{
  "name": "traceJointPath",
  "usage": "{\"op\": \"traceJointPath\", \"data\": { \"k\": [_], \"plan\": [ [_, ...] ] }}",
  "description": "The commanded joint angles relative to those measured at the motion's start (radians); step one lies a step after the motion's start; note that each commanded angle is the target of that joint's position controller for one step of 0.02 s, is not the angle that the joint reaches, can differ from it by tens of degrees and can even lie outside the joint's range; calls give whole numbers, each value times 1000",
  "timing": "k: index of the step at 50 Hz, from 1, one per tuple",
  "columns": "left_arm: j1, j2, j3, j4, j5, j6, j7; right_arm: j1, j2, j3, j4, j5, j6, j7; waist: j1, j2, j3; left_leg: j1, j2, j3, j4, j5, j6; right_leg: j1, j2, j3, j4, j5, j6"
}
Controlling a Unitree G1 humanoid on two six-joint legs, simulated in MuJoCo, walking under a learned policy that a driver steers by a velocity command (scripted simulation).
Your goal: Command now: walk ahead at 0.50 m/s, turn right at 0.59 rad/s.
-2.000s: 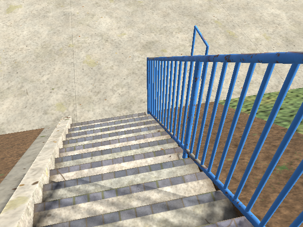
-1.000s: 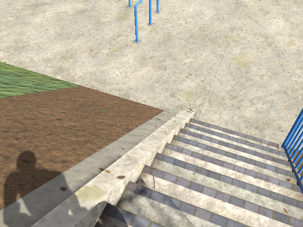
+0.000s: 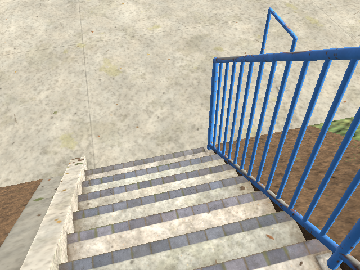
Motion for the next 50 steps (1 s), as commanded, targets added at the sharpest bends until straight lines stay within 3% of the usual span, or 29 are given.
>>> {"op": "traceJointPath", "data": {
  "k": [1,8,10,12,13,14,16,17,18,20,21,22,23,25,28,31,33,35,36,37,38,39,41,42,43,45,47,49,50],
  "plan": [
    [-87,36,-1,-51,8,8,-5,23,-51,9,-31,-13,0,9,23,94,179,-209,263,-217,-241,349,118,166,6,-87,-81,50,-3],
    [-319,-14,-19,-107,16,27,18,146,-151,-61,37,20,65,-31,-101,96,241,155,354,-279,-88,581,99,232,8,-149,-484,-280,15],
    [-97,38,12,12,14,16,29,54,-165,-72,31,-1,79,1,-6,54,161,101,315,-225,170,628,69,494,5,-166,-601,-166,0],
    [393,205,101,178,15,-10,43,-14,-224,-86,15,-9,97,70,208,-86,0,-291,133,-82,713,381,-40,1220,55,-260,-602,93,-64],
    [605,287,123,247,33,4,59,33,-108,-76,2,10,92,122,224,-183,-279,-553,43,-133,1108,-206,-89,1676,-98,-53,-262,534,-220],
    [614,316,146,256,28,2,67,-122,-118,-85,-123,48,61,134,266,-108,-338,-689,52,-205,1185,-267,-90,1711,-189,42,-192,645,-276],
    [418,177,113,200,-7,4,48,-273,-112,-68,-244,99,21,111,202,69,-167,-870,157,-316,989,-222,-47,1396,-296,69,-285,104,-283],
    [224,76,76,139,-42,-2,40,-253,-135,-82,-222,81,18,91,108,129,7,-818,188,-360,671,-16,-24,1045,-250,37,-347,-204,-237],
    [168,-2,39,94,-17,-12,45,-264,-126,-84,-211,52,26,70,67,136,145,-610,227,-399,475,204,5,681,-242,2,-428,-277,-211],
    [210,57,48,90,-24,-26,44,-178,-90,-94,-135,27,56,80,19,23,173,-357,154,-304,273,510,3,336,-147,-65,-470,-297,-249],
    [59,179,98,66,-142,-18,98,-56,-85,-101,-103,88,121,17,-82,-89,20,-149,64,-250,345,594,-37,321,-165,-29,-387,-49,-195],
    [49,134,88,51,-150,-39,98,-68,-110,-108,-116,126,136,5,-90,-60,15,-158,64,-281,248,779,-33,309,-108,-104,-362,-73,-148],
    [205,-50,5,75,27,-63,67,-166,-38,-64,-150,12,85,73,18,57,172,-364,208,-461,127,893,-23,309,-204,-38,-346,-423,-175],
    [240,-51,1,79,45,-58,83,-208,-43,-63,-137,5,56,78,63,40,100,-276,164,-423,-159,1205,-3,345,-93,-132,-190,-737,-110],
    [204,2,-6,53,36,-38,49,-340,-173,-101,-199,19,54,78,35,-22,141,-73,88,-312,-61,985,-11,192,-124,-128,-159,-885,-91],
    [302,85,8,86,-15,-11,83,-495,-170,-94,-239,5,67,56,108,31,209,-264,137,-342,-339,842,-2,514,-224,-16,-20,-800,-50],
    [266,162,35,83,33,10,61,-213,-179,-120,-123,33,42,58,5,89,113,139,30,-196,-293,833,-6,398,-154,-152,242,-578,-18],
    [198,206,63,83,21,34,25,197,-341,-199,18,27,39,37,-200,281,29,503,61,-188,-582,1167,119,317,43,-224,995,-741,60],
    [394,7,37,83,2,30,-25,217,-452,-210,29,36,26,48,-54,407,-207,864,215,-426,-162,1863,319,9,154,-196,1305,-1333,99],
    [210,72,53,-31,-36,11,-31,278,-448,-215,41,17,6,61,-127,219,-182,888,282,-594,-178,1896,373,-225,164,-163,1365,-1329,127],
    [-6,95,56,-155,-81,-7,-15,188,-396,-207,17,36,-3,71,-157,160,-73,793,367,-710,-255,1452,388,-460,115,-109,1277,-1328,115],
    [-15,77,61,-162,-95,-23,25,99,-279,-167,24,49,5,88,-67,106,-1,586,421,-837,-292,1065,394,-494,49,-8,1153,-1202,83],
    [74,-34,15,-118,-32,-28,66,-65,-58,-77,9,4,21,85,88,-34,168,36,336,-683,-294,857,286,-325,-81,91,767,-864,-10],
    [115,-79,-3,-87,-3,-22,70,-136,-69,-71,-44,17,10,69,104,27,156,-159,216,-583,-330,830,260,-143,-76,30,545,-663,-18],
    [80,-24,11,-55,3,-20,61,-223,-23,-46,-100,58,2,55,85,4,161,-412,128,-455,-377,712,247,125,-55,-41,205,-367,8],
    [77,-52,-15,-64,-4,-9,27,-185,-139,-46,-95,37,-8,57,126,167,68,-666,38,-451,-292,672,223,495,52,-173,402,-247,72],
    [-53,47,-4,-101,23,-14,22,-31,-132,-41,-57,47,-27,16,17,55,77,-332,17,-542,-83,448,201,160,35,-55,106,-108,88],
    [-175,36,-27,-155,-6,-15,44,1,-139,-42,-83,44,-30,-4,-46,1,68,-376,-40,-524,33,211,160,314,55,-110,-300,106,89],
    [-199,5,-32,-188,-11,1,49,5,-160,-41,-87,23,-17,15,-27,86,55,-489,-19,-589,-1,227,188,501,74,-144,-260,18,84]
  ]
}}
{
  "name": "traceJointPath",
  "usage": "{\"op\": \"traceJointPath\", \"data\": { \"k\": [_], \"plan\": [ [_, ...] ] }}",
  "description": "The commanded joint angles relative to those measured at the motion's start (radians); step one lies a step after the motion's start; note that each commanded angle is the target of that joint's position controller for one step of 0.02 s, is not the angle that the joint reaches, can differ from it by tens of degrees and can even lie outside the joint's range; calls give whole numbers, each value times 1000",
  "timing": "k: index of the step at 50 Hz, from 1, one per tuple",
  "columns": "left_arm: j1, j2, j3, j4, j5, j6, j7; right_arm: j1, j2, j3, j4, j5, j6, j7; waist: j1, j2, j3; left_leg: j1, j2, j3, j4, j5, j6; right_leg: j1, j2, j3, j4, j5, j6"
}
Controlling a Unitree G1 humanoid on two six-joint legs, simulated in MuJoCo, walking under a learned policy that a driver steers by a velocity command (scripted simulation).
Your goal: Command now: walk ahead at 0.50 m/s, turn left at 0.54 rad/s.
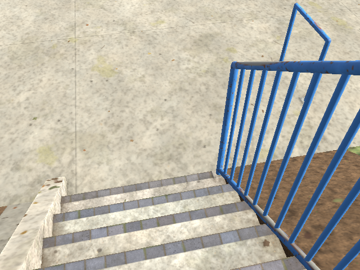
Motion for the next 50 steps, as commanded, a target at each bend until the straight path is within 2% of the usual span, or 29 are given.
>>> {"op": "traceJointPath", "data": {
  "k": [1,4,5,6,7,8,9,10,12,13,14,17,20,21,24,30,32,34,35,36,38,41,42,43,44,45,47,49,50],
  "plan": [
    [-26,35,-5,-83,-2,23,2,5,-179,-23,-76,-23,3,17,56,83,111,-437,150,-289,-112,273,155,457,51,-83,-168,11,0],
    [73,110,23,-61,-2,27,7,11,-206,-38,-117,23,28,38,76,40,175,-161,139,-434,53,383,163,475,43,-60,-583,-103,-51],
    [305,130,38,50,-21,6,21,-25,-218,-36,-115,31,57,61,163,21,116,-202,89,-387,282,373,116,732,-6,-50,-672,66,-63],
    [624,212,89,132,-24,-13,31,-50,-181,-23,-148,6,63,92,281,-10,-16,-389,77,-325,546,642,49,1117,-67,-72,-537,102,-149],
    [700,303,116,133,-19,-7,12,174,-13,-8,-115,39,50,114,178,-274,-312,-728,-36,-125,1142,-118,-42,1562,-309,65,-62,898,-411],
    [625,314,123,105,6,8,-22,169,-102,-21,-173,66,54,122,191,-122,-368,-925,-2,-71,1288,-139,-53,1553,-426,182,-39,935,-497],
    [509,292,128,72,20,28,-9,-17,-138,-27,-267,64,68,104,243,-62,-248,-1093,54,-41,1285,-90,-83,1397,-474,290,-171,463,-479],
    [389,165,91,58,31,32,1,-69,-109,-13,-266,47,81,76,191,84,-98,-1055,159,-111,1104,143,-64,1077,-431,216,-256,38,-379],
    [365,-90,12,106,20,5,36,-13,-92,-18,-188,19,103,77,48,84,149,-769,301,-104,602,591,0,457,-206,-1,-386,-339,-235],
    [434,-85,12,160,8,-16,53,-54,-73,-24,-184,1,106,92,65,-38,217,-702,297,-33,551,655,19,315,-150,-35,-402,-403,-190],
    [371,-75,3,135,-15,-43,75,-86,-88,-27,-173,-5,96,119,97,-8,191,-580,285,-14,291,873,19,190,-118,-105,-415,-467,-210],
    [396,58,12,196,27,-64,68,-132,-92,-40,-159,-7,71,148,67,-22,112,-409,257,-9,348,966,2,120,-158,-66,-339,-450,-229],
    [569,18,-10,296,18,-80,90,-323,-138,-42,-230,-20,61,95,162,-1,160,-832,311,-166,-12,1049,-17,612,-281,56,-244,-429,-231],
    [589,-2,-22,290,11,-76,102,-342,-137,-36,-210,-10,56,84,182,66,156,-759,304,-140,-222,1280,-27,600,-222,-37,-174,-517,-211],
    [579,-29,-42,285,35,-55,77,-422,-147,-33,-210,-22,83,94,172,-21,192,-404,269,33,-204,1279,-16,324,-174,-112,-176,-716,-186],
    [706,96,19,351,-8,-4,109,-682,-120,-15,-288,-29,108,85,299,2,308,-403,277,87,-623,940,-39,666,-274,-41,-62,-573,-162],
    [635,96,35,335,9,14,106,-594,-128,-24,-240,-38,96,75,255,14,240,-203,283,83,-706,954,-24,645,-262,-73,112,-446,-124],
    [571,127,46,316,21,33,57,-150,-247,-100,-56,-8,63,48,76,102,72,415,217,223,-827,1324,-3,424,-120,-224,514,-463,-39],
    [545,97,40,314,15,52,11,96,-350,-140,23,-20,65,46,-21,211,-69,855,306,116,-697,1614,106,111,-7,-264,884,-959,47],
    [554,-4,34,267,-16,42,-36,247,-448,-171,63,-9,81,30,-27,223,-365,1233,486,-38,-334,2037,264,-67,29,-202,1192,-1328,85],
    [290,49,28,114,-79,4,-47,55,-348,-160,5,-3,89,21,-53,16,-231,996,602,-61,-352,1827,272,-302,-59,-85,1117,-1351,64],
    [340,45,44,130,-46,-21,11,-230,-190,-91,-79,27,65,44,158,16,119,92,502,36,-534,1332,174,-17,-101,-33,590,-983,28],
    [428,-12,50,190,-118,51,92,-336,-170,-84,-114,147,59,-4,220,36,110,-70,453,84,-570,1382,121,227,-1,-57,220,-608,41],
    [497,-40,45,225,-96,95,119,-379,-170,-72,-114,152,65,-20,267,92,95,-199,400,152,-531,1439,86,430,34,-97,167,-491,33],
    [675,-23,57,285,-30,48,1,-376,-249,-67,-133,-13,24,64,346,151,142,-467,352,226,-478,1210,88,576,40,-131,412,-365,53],
    [835,-21,67,328,-20,7,-33,-484,-281,-90,-180,-41,18,89,377,116,90,-525,376,219,-397,1112,98,659,72,-115,498,-341,64],
    [668,25,93,255,-4,-34,-20,-437,-234,-87,-190,-25,30,67,277,71,83,-309,438,160,-354,978,120,454,25,-67,366,-418,37],
    [184,106,100,69,-16,-24,38,-112,-170,-78,-77,1,59,-5,18,106,104,258,730,-163,-270,799,154,-221,-128,160,161,-343,48],
    [38,77,81,12,-16,-10,66,63,-160,-76,-32,-8,67,-49,-69,70,110,419,764,-239,-230,809,147,-401,-146,168,54,-349,59]
  ]
}}
Over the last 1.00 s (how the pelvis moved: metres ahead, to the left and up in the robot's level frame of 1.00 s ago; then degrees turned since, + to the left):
0.60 -0.04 -0.40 6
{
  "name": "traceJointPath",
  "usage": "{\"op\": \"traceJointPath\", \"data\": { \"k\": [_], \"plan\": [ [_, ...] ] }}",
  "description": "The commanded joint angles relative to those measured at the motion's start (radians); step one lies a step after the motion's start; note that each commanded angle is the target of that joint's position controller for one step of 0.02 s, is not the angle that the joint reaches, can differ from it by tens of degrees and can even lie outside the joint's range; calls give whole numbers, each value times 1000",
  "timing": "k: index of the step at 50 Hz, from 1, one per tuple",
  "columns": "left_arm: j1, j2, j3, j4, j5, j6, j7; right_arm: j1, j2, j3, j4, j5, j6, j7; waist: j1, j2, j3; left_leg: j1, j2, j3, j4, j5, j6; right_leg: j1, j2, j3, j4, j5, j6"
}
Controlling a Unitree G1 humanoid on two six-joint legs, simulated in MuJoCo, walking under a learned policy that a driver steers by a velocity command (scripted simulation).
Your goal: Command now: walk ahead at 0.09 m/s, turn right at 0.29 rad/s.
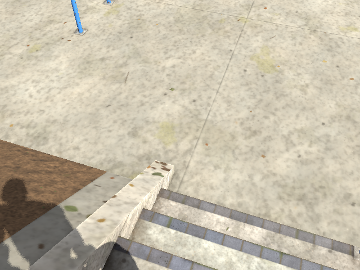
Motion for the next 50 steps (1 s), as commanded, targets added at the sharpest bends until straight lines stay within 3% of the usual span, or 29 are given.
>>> {"op": "traceJointPath", "data": {
  "k": [1,3,5,7,8,9,10,11,12,13,15,18,19,22,27,32,34,35,36,38,41,42,43,44,45,46,47,48,50],
  "plan": [
    [-272,-2,-20,-154,4,22,63,463,-10,0,82,-4,20,-105,-233,95,38,487,530,-515,-53,607,208,-610,-164,194,-285,97,-2],
    [-170,-57,-45,-73,7,59,35,350,37,28,23,4,24,-116,-176,67,94,152,347,-309,-50,235,131,-306,-128,60,-614,544,-26],
    [-48,5,-10,-66,22,86,3,169,-39,15,-24,-71,17,-24,-35,181,107,-404,321,-186,-141,64,98,259,-2,-78,-268,456,-63],
    [87,70,45,-45,29,58,7,0,-141,-18,-106,-63,-27,-3,65,161,113,-541,318,-71,-36,-11,23,485,67,-152,-120,248,-70],
    [7,120,64,-60,14,53,19,-69,-171,-39,-122,-9,-30,-37,44,97,143,-345,318,-56,40,-63,-38,317,9,-89,-407,185,-76],
    [57,121,71,-27,12,58,33,-33,-194,-46,-87,-1,-11,-57,60,74,135,-222,320,-79,202,-16,-63,374,-13,-76,-609,279,-95],
    [244,124,91,56,-7,52,51,-21,-209,-47,-51,-11,15,-48,122,47,84,-177,318,-98,365,81,-67,536,-10,-87,-755,415,-103],
    [391,210,132,109,-10,35,69,59,-185,-46,-13,-12,34,-26,175,-63,-28,-190,196,-51,650,167,-93,814,0,-114,-828,529,-152],
    [469,382,141,112,-4,7,66,264,29,-6,-31,40,38,26,50,-299,-366,-454,7,-22,1187,-384,-143,1282,-174,137,-341,1330,-349],
    [520,389,139,80,16,-12,40,122,-59,-31,-118,94,33,49,137,-218,-437,-626,-12,-101,1353,-388,-142,1336,-273,268,-331,1557,-372],
    [316,311,105,-21,-22,-33,14,-215,-122,-41,-323,99,22,0,133,-127,-199,-847,26,-145,1315,-372,-131,940,-316,306,-413,1057,-398],
    [209,164,17,-23,25,-7,-30,84,-54,-9,-251,84,8,-52,-76,-3,10,-637,68,-294,1119,0,-47,275,-364,357,-539,755,-381],
    [171,122,1,-36,6,-23,-6,135,-26,1,-238,68,-2,-49,-100,28,-33,-610,51,-289,949,212,-49,230,-232,264,-488,674,-307],
    [216,173,-7,-70,-21,-38,46,13,-80,-13,-268,68,4,-18,-43,-11,-47,-593,9,-213,681,504,-100,135,-110,232,-457,562,-203],
    [125,218,-12,-122,12,-14,33,-91,-125,-6,-332,20,22,-17,-44,-3,-133,-540,-1,-271,731,418,-144,160,-111,411,-365,413,-247],
    [240,177,-9,-104,-48,-1,36,-253,-77,14,-405,25,60,-61,76,-33,-91,-765,11,-338,381,135,-191,509,-130,687,-397,70,-329],
    [198,171,-5,-120,-47,3,22,-232,-60,20,-391,26,62,-65,65,-84,-94,-664,-16,-297,318,89,-179,448,-96,691,-412,50,-373],
    [160,166,-10,-129,3,0,15,-113,-81,17,-353,-3,55,-53,30,-137,-138,-537,-38,-277,534,229,-154,368,-63,640,-348,160,-363],
    [133,173,-7,-162,-34,-1,12,-184,-103,6,-384,7,52,-50,24,-49,-119,-506,-54,-232,389,118,-155,319,-51,596,-344,266,-367],
    [148,217,14,-164,-53,-3,8,-232,-94,13,-398,29,53,-39,60,-49,-95,-453,-54,-241,201,-42,-161,328,-41,664,-439,-29,-373],
    [78,210,12,-179,-31,-3,-3,-50,-79,22,-314,14,35,-25,30,-91,-54,-225,-90,-181,179,-22,-128,158,4,696,-504,-517,-386],
    [52,204,17,-181,-58,0,-7,-108,-71,28,-331,43,29,-29,32,-43,-12,-205,-106,-199,-77,-57,-115,162,5,708,-511,-579,-404],
    [-20,216,20,-202,-57,7,-13,-76,-75,30,-314,57,17,-28,16,-70,-24,-57,-123,-169,-189,61,-92,130,29,673,-483,-544,-398],
    [-104,212,15,-235,-22,11,-12,100,-58,26,-257,36,2,-29,-58,-81,-64,211,-163,-110,-92,137,-86,-19,74,602,-378,-383,-384],
    [-83,105,-6,-225,-14,1,-24,223,-149,-8,-230,45,-13,-38,-99,75,-105,414,-46,-377,-299,165,-4,-168,110,581,-152,-390,-331],
    [10,-9,-29,-244,-25,-12,-32,286,-280,-34,-222,20,-35,-40,-47,247,-120,592,267,-829,-339,752,327,-453,315,350,236,-605,-172],
    [-41,60,-15,-284,-13,-24,-13,301,-274,-50,-228,-33,-29,-22,-80,85,-52,652,402,-1045,-353,1025,429,-784,281,378,336,-632,-121],
    [-66,90,-4,-248,-18,-12,14,246,-240,-52,-205,-18,-13,8,-47,-10,0,607,385,-913,-332,1094,388,-858,219,372,388,-537,-84],
    [60,109,-4,-132,-16,29,21,130,-32,-5,-187,28,-1,37,35,59,-77,423,189,-602,-307,925,200,-658,92,264,376,-319,-41]
  ]
}}
Over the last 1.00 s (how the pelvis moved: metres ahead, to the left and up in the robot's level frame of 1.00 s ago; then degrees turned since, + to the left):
0.49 0.11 -0.35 24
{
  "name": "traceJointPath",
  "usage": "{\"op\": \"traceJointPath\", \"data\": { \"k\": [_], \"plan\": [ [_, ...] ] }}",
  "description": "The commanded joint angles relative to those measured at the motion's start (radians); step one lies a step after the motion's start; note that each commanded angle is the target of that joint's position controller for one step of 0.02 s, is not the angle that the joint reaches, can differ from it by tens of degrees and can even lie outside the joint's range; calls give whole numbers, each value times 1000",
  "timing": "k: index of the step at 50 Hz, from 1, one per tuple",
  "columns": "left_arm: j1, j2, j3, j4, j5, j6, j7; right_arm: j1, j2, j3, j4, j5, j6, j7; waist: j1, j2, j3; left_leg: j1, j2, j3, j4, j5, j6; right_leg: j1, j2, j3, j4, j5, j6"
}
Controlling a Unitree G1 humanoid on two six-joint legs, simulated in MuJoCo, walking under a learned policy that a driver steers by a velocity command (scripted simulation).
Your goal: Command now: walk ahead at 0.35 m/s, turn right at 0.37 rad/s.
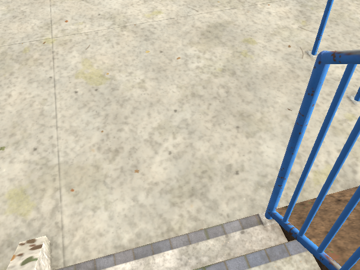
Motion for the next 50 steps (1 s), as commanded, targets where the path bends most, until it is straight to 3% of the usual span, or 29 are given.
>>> {"op": "traceJointPath", "data": {
  "k": [1,4,8,9,10,13,18,20,21,22,23,24,25,26,27,28,31,32,35,37,40,42,44,45,46,47,48,49,50],
  "plan": [
    [166,11,-22,61,50,19,-12,-5,97,13,10,7,8,12,83,35,38,256,229,-324,-169,713,75,-375,-179,-40,83,277,58],
    [56,5,-36,43,54,11,-83,18,-25,0,56,6,-13,-22,51,39,120,-134,168,-202,-212,471,130,-164,-196,-174,139,464,31],
    [-191,17,-51,-8,41,7,-48,337,7,31,226,-20,-68,-74,-99,102,175,295,241,-310,-110,413,127,-525,-252,-79,-324,774,24],
    [-261,42,-51,-10,35,2,-46,287,38,44,186,5,-63,-77,-116,-5,175,164,201,-228,-71,320,120,-375,-253,-139,-578,1001,23],
    [-297,8,-62,-17,38,-1,-48,248,15,50,168,-4,-54,-49,-86,66,168,-94,176,-189,-102,268,121,-85,-245,-223,-558,1083,18],
    [-243,11,-69,-45,65,22,-49,149,-26,51,139,0,-46,-1,-15,55,231,-379,188,-212,-86,188,136,231,-205,-256,-487,959,30],
    [-349,17,-75,-62,40,34,-43,223,-85,21,184,54,-24,-31,-139,50,243,170,208,-330,155,390,148,103,-208,-269,-965,571,45],
    [-60,33,-57,56,39,30,-30,213,-69,28,216,18,3,1,-47,16,186,109,187,-338,387,458,168,441,-249,-246,-1101,742,19],
    [186,105,-20,143,40,13,-17,187,-70,22,208,22,15,28,42,-90,151,18,115,-248,608,480,118,714,-232,-314,-1254,885,2],
    [561,123,13,237,58,12,-13,160,-94,15,217,-19,26,77,211,-174,16,-320,43,-216,1028,349,38,1226,-324,-247,-1044,1000,-126],
    [590,181,30,263,66,21,-17,232,18,15,210,23,23,105,149,-214,-173,-600,-33,-126,1334,-305,-22,1511,-513,-106,-721,1597,-302],
    [470,232,57,236,74,26,-23,168,13,18,116,37,12,109,114,-67,-164,-754,5,-105,1297,-279,-33,1493,-561,-69,-647,1542,-338],
    [343,211,60,202,60,36,-28,62,17,29,38,47,2,101,111,-44,-75,-910,90,-109,1187,-217,-44,1371,-607,21,-757,1063,-357],
    [256,136,69,204,-108,64,22,49,-67,-14,95,73,56,-24,32,-51,3,-890,111,-106,1130,-259,-37,1125,-642,45,-796,813,-351],
    [165,27,24,162,-117,51,47,-21,-104,-25,72,46,69,-63,18,34,108,-791,137,-188,874,-29,-62,860,-570,-39,-853,677,-276],
    [76,-128,-53,127,67,10,10,23,28,33,100,-7,36,15,-30,133,267,-530,285,-201,444,421,10,373,-482,-163,-991,535,-233],
    [161,16,-16,169,63,-23,8,109,91,34,177,-35,8,102,-58,-102,166,-81,149,-15,517,656,-2,14,-347,-253,-846,515,-238],
    [175,-58,-46,184,72,-38,23,49,74,38,155,-43,6,102,-29,-24,165,-249,235,-146,300,833,3,133,-371,-218,-833,411,-208],
    [226,-44,-60,209,62,-53,40,-129,18,31,100,-10,1,46,30,-56,134,-175,209,-102,-25,1076,-30,211,-326,-247,-681,221,-160],
    [230,-40,-66,213,79,-43,24,-180,-7,31,59,-13,21,43,11,-48,193,-94,191,-80,10,995,-33,135,-376,-211,-653,177,-150],
    [282,12,-58,220,53,-35,35,-238,-13,24,38,-44,22,36,36,-31,254,-99,176,-16,-57,809,-41,274,-424,-195,-498,203,-92],
    [315,60,-43,240,33,3,62,-343,-26,13,23,-27,24,26,91,-35,297,-125,191,-10,-314,691,-22,436,-458,-152,-431,214,-74],
    [320,111,-16,258,50,32,28,-90,-69,-23,153,14,-2,11,9,54,200,209,122,90,-465,784,-19,441,-376,-260,-150,460,-55],
    [286,139,-12,254,87,43,-17,197,-152,-71,250,16,-20,9,-125,123,113,537,125,99,-463,926,44,300,-330,-297,151,466,-16],
    [509,-52,-38,286,77,37,-62,425,-277,-109,315,-22,-5,22,-97,352,-167,1037,328,-93,-25,1677,315,-46,-183,-363,762,-398,76],
    [312,-39,-36,162,24,23,-93,514,-306,-119,321,-31,-14,24,-173,215,-247,1200,413,-300,-32,1697,355,-316,-154,-302,847,-419,90],
    [-15,31,-17,13,-23,3,-78,470,-287,-123,308,-27,-23,18,-258,126,-43,1095,453,-402,-147,1262,335,-603,-177,-289,800,-437,89],
    [-111,62,1,-21,-46,-10,-42,348,-216,-102,275,12,-22,27,-201,67,54,832,471,-449,-226,868,327,-602,-221,-256,721,-364,65],
    [-45,30,-9,-3,-18,-19,-13,195,-61,-45,260,7,-10,36,-81,-22,124,557,445,-438,-233,559,282,-526,-285,-159,495,-166,12]
  ]
}}
Over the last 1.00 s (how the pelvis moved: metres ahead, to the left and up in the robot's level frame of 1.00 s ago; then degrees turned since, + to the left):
0.25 -0.10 -0.18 -34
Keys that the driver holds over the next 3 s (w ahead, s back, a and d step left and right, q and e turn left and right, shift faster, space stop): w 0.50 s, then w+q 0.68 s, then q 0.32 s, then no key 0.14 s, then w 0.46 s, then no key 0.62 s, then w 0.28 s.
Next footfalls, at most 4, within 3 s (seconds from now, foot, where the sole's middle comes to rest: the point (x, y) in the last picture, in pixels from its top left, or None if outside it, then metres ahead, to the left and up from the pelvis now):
0.44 right None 0.25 -0.10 -0.93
0.90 left None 0.50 0.15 -1.12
1.32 right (180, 258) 0.79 0.04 -1.31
1.66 left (138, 262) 0.77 0.26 -1.31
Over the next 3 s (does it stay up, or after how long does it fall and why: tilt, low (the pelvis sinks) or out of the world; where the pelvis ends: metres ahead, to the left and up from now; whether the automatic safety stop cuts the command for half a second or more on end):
stays up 1.14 0.29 -0.76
